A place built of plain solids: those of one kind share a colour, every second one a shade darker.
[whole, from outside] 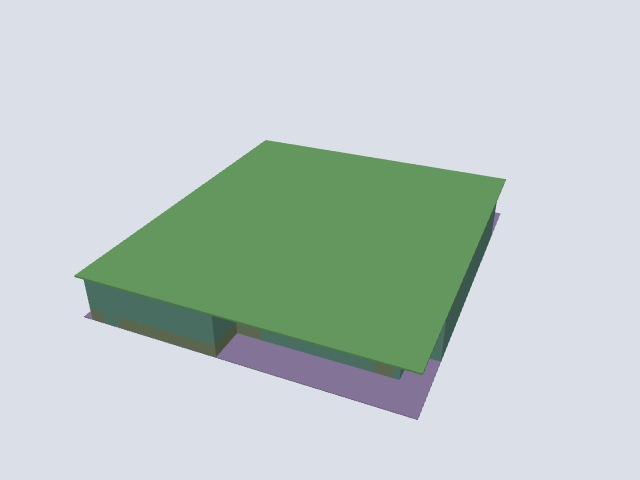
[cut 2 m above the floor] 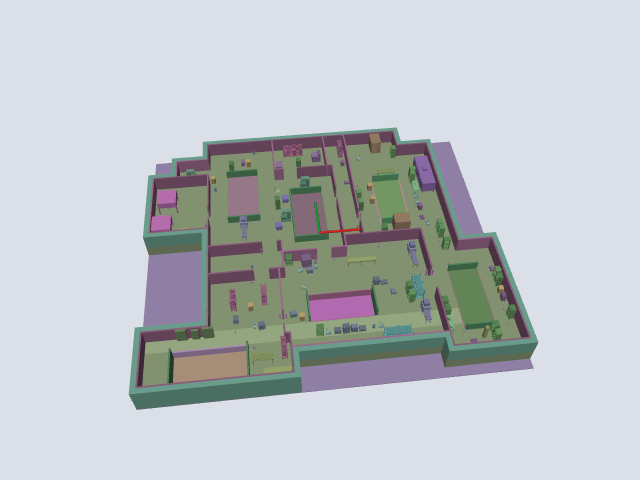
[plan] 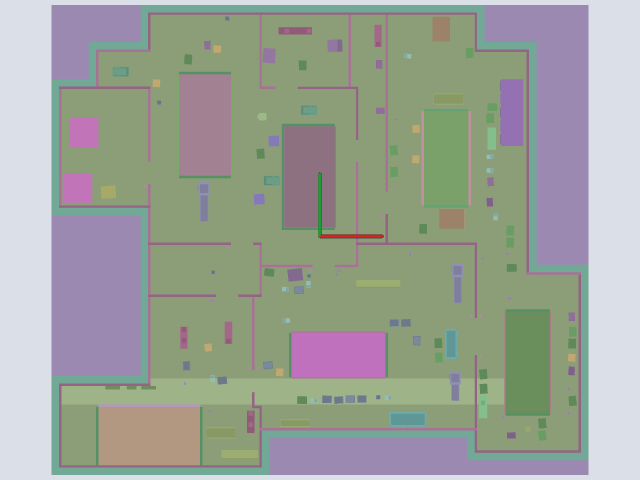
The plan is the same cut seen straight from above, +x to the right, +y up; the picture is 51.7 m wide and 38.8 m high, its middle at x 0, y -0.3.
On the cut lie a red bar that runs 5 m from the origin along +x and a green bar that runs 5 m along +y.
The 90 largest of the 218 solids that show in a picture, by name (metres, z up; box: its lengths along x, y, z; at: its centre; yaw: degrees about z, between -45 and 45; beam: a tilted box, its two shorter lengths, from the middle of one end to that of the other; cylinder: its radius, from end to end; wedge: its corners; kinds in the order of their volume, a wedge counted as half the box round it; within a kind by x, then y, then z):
{
 "floor_1": {"box": [3.8, 4.9, 1.5], "at": [-19.8, -16.05, -0.75]},
 "floor_2": {"box": [10.1, 7.8, 1.5], "at": [-16.65, 8.8, -0.75]},
 "floor_3": {"box": [7.1, 0.4, 1.5], "at": [-15.15, 12.9, -0.75]},
 "floor_4": {"box": [18.8, 3.2, 1.5], "at": [-12.3, 3.3, -0.75]},
 "floor_5": {"box": [19.4, 0.2, 1.5], "at": [-12.0, -11.4, -0.75]},
 "floor_6": {"box": [11.6, 1.0, 1.5], "at": [-8.7, 1.2, -0.75]},
 "floor_7": {"box": [12.2, 3.6, 1.5], "at": [-8.4, -9.5, -0.75]},
 "floor_8": {"box": [5.6, 2.2, 1.5], "at": [-6.9, -17.4, -0.75]},
 "floor_9": {"box": [4.1, 4.0, 1.5], "at": [-4.95, 6.9, -0.75]},
 "floor_10": {"box": [36.6, 2.1, 1.5], "at": [-3.4, -12.55, -0.75]},
 "floor_11": {"box": [36.2, 2.6, 1.5], "at": [-0.6, 14.4, -0.75]},
 "floor_12": {"box": [27.8, 3.0, 1.5], "at": [-0.6, 17.2, -0.75]},
 "floor_13": {"box": [29.4, 1.6, 1.5], "at": [0.2, -6.9, -0.75]},
 "floor_14": {"box": [15.2, 1.2, 1.5], "at": [0.6, 9.5, -0.75]},
 "floor_15": {"box": [32.0, 3.0, 1.5], "at": [1.5, -0.8, -0.75]},
 "floor_16": {"box": [24.6, 0.7, 1.5], "at": [2.6, -13.95, -0.75]},
 "floor_17": {"box": [36.2, 3.8, 1.5], "at": [3.6, -4.2, -0.75]},
 "floor_18": {"box": [6.9, 6.4, 1.5], "at": [4.75, 5.7, -0.75]},
 "floor_19": {"box": [24.5, 3.0, 1.5], "at": [5.25, 11.6, -0.75]},
 "floor_20": {"box": [31.4, 2.0, 1.5], "at": [6.0, -15.3, -0.75]},
 "floor_21": {"box": [16.2, 1.8, 1.5], "at": [9.4, 1.6, -0.75]},
 "floor_22": {"box": [9.6, 3.8, 1.5], "at": [10.1, -9.6, -0.75]},
 "floor_23": {"box": [5.3, 7.6, 1.5], "at": [14.85, 6.3, -0.75]},
 "floor_24": {"box": [9.8, 1.8, 1.5], "at": [16.8, -17.2, -0.75]},
 "floor_25": {"box": [3.0, 8.2, 1.5], "at": [20.2, -10.2, -0.75]},
 "wall_rim_1": {"box": [0.6, 6.8, 5.2], "at": [-21.4, -15.3, 1.1]},
 "wall_rim_2": {"box": [0.6, 9.8, 5.2], "at": [-21.4, 7.2, 1.1]},
 "wall_rim_3": {"box": [3.6, 0.6, 5.2], "at": [-19.9, 12.4, 1.1]},
 "wall_rim_4": {"box": [0.6, 2.4, 5.2], "at": [-18.4, 13.9, 1.1]},
 "wall_rim_5": {"box": [7.8, 0.6, 5.2], "at": [-17.8, -11.6, 1.1]},
 "wall_rim_6": {"box": [7.8, 0.6, 5.2], "at": [-17.8, 2.0, 1.1]},
 "wall_rim_7": {"box": [4.8, 0.6, 5.2], "at": [-16.3, 15.4, 1.1]},
 "wall_rim_8": {"box": [0.6, 13.0, 5.2], "at": [-14.2, -4.8, 1.1]},
 "wall_rim_9": {"box": [0.6, 2.4, 5.2], "at": [-14.2, 16.9, 1.1]},
 "wall_rim_10": {"box": [17.6, 0.6, 5.2], "at": [-12.9, -19.0, 1.1]},
 "wall_rim_11": {"box": [0.6, 2.4, 5.2], "at": [-4.4, -17.5, 1.1]},
 "wall_rim_12": {"box": [27.8, 0.6, 5.2], "at": [-0.6, 18.4, 1.1]},
 "wall_rim_13": {"box": [17.2, 0.6, 5.2], "at": [3.9, -16.0, 1.1]},
 "wall_rim_14": {"box": [0.6, 1.2, 5.2], "at": [12.2, -16.9, 1.1]},
 "wall_rim_15": {"box": [0.6, 2.4, 5.2], "at": [13.0, 16.9, 1.1]},
 "wall_rim_16": {"box": [4.8, 0.6, 5.2], "at": [15.1, 15.4, 1.1]},
 "wall_rim_17": {"box": [9.8, 0.6, 5.2], "at": [16.8, -17.8, 1.1]},
 "wall_rim_18": {"box": [0.6, 17.4, 5.2], "at": [17.2, 6.4, 1.1]},
 "wall_rim_19": {"box": [4.8, 0.6, 5.2], "at": [19.3, -2.6, 1.1]},
 "wall_rim_20": {"box": [0.6, 14.6, 5.2], "at": [21.4, -10.2, 1.1]},
 "ceil_all_1": {"box": [43.4, 38.0, 0.2], "at": [0.0, -0.3, 3.8]},
 "wall_1": {"box": [0.2, 6.8, 5.2], "at": [-21.0, -15.3, 1.1]},
 "wall_2": {"box": [0.2, 9.8, 5.2], "at": [-21.0, 7.2, 1.1]},
 "wall_3": {"box": [7.4, 0.2, 5.2], "at": [-17.4, -12.0, 1.1]},
 "wall_4": {"box": [7.4, 0.2, 5.2], "at": [-17.4, 2.4, 1.1]},
 "wall_5": {"box": [7.4, 0.2, 5.2], "at": [-17.4, 12.0, 1.1]},
 "wall_6": {"box": [4.4, 0.2, 5.2], "at": [-15.9, 15.0, 1.1]},
 "wall_7": {"box": [0.2, 16.3, 5.2], "at": [-13.8, -3.95, 1.1]},
 "wall_8": {"box": [0.2, 6.1, 5.2], "at": [-13.8, 9.05, 1.1]},
 "wall_9": {"box": [16.4, 0.2, 5.2], "at": [-12.9, -18.6, 1.1]},
 "wall_10": {"box": [5.5, 0.2, 5.2], "at": [-11.15, -4.8, 1.1]},
 "wall_11": {"box": [6.7, 0.2, 5.2], "at": [-10.55, -0.6, 1.1]},
 "wall_12": {"box": [0.2, 6.1, 5.2], "at": [-5.4, -7.75, 1.1]},
 "wall_13": {"box": [0.2, 5.0, 5.2], "at": [-4.8, -16.2, 1.1]},
 "wall_14": {"box": [0.2, 4.4, 5.2], "at": [-4.8, -2.7, 1.1]},
 "wall_15": {"box": [0.2, 6.2, 5.2], "at": [-4.8, 15.0, 1.1]},
 "wall_16": {"box": [4.3, 0.2, 5.2], "at": [-2.75, -2.4, 1.1]},
 "wall_17": {"box": [26.6, 0.2, 5.2], "at": [-0.6, 18.0, 1.1]},
 "wall_18": {"box": [4.9, 0.2, 5.2], "at": [0.65, 12.0, 1.1]},
 "wall_19": {"box": [0.2, 6.2, 5.2], "at": [2.4, 15.0, 1.1]},
 "wall_20": {"box": [0.2, 8.5, 5.2], "at": [3.0, 1.75, 1.1]},
 "wall_21": {"box": [0.2, 4.3, 5.2], "at": [3.0, 9.95, 1.1]},
 "wall_22": {"box": [17.6, 0.2, 5.2], "at": [3.9, -15.6, 1.1]},
 "wall_23": {"box": [0.2, 14.5, 5.2], "at": [5.4, 10.85, 1.1]},
 "wall_24": {"box": [9.8, 0.2, 5.2], "at": [7.8, -0.6, 1.1]},
 "wall_25": {"box": [0.2, 7.9, 5.2], "at": [12.6, -13.55, 1.1]},
 "wall_26": {"box": [0.2, 6.1, 5.2], "at": [12.6, -3.55, 1.1]},
 "wall_27": {"box": [4.4, 0.2, 5.2], "at": [14.7, 15.0, 1.1]},
 "wall_28": {"box": [8.6, 0.2, 5.2], "at": [16.8, -17.4, 1.1]},
 "wall_29": {"box": [0.2, 18.2, 5.2], "at": [16.8, 6.0, 1.1]},
 "wall_30": {"box": [4.4, 0.2, 5.2], "at": [18.9, -3.0, 1.1]},
 "wall_31": {"box": [0.2, 14.6, 5.2], "at": [21.0, -10.2, 1.1]},
 "floor_base_1": {"box": [43.4, 38.0, 0.1], "at": [0.0, -0.3, -1.55]},
 "floor_mixer_bed_1": {"box": [4.2, 8.2, 1.5], "at": [-9.3, 9.0, -0.75]},
 "floor_mixer_bed_2": {"box": [4.1, 8.2, 1.5], "at": [-0.85, 4.8, -0.75]},
 "floor_oven_bed_1": {"box": [3.6, 7.6, 1.5], "at": [10.2, 6.3, -0.75]},
 "floor_oven_bed_2": {"box": [3.6, 8.2, 1.5], "at": [16.8, -10.2, -0.75]},
 "silo_1": {"box": [2.4, 2.4, 1.8], "at": [-19.6, 3.9, 2.1]},
 "silo_2": {"box": [2.4, 2.4, 1.85], "at": [-19.1, 8.4, 2.08]},
 "floor_dock_well_1": {"box": [8.2, 4.7, 0.42], "at": [-13.8, -16.15, -1.29]},
 "tunnel_1": {"box": [1.8, 5.4, 1.5], "at": [15.53, 10.0, 0.95]},
 "rackoven_1": {"box": [1.4, 2.0, 2.3], "at": [9.8, 16.75, 1.25]},
 "rackoven_2": {"box": [2.0, 1.6, 2.5], "at": [10.64, 1.4, 1.35]},
 "floor_cooler_base_1": {"box": [7.6, 3.6, 0.4], "at": [1.5, -9.6, -1.3]},
 "wall_low_1": {"box": [0.2, 8.6, 2.6], "at": [-3.0, 4.8, -0.2]}
}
